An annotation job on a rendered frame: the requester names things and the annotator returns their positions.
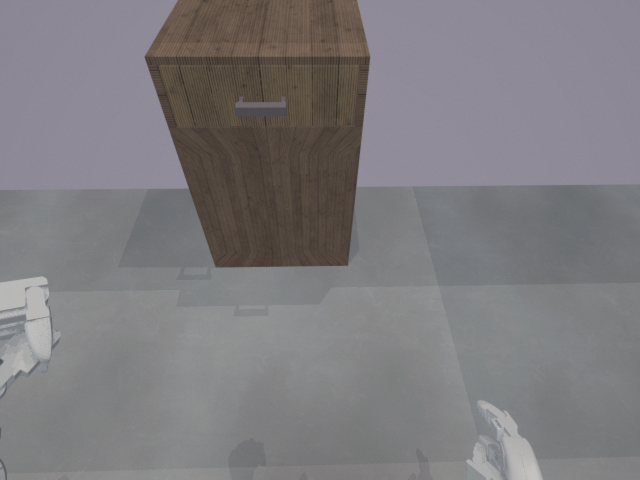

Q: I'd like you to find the cabinet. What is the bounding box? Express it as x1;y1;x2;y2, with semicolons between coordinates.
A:
145;0;370;268

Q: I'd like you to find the robot left hand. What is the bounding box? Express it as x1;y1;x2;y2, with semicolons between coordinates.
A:
0;276;61;399

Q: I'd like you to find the handle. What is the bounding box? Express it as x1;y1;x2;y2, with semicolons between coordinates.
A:
235;96;287;117

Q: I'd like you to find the robot right hand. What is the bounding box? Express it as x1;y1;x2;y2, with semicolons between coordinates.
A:
466;400;543;480

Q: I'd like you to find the drawer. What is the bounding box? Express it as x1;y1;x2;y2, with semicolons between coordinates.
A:
159;65;359;126

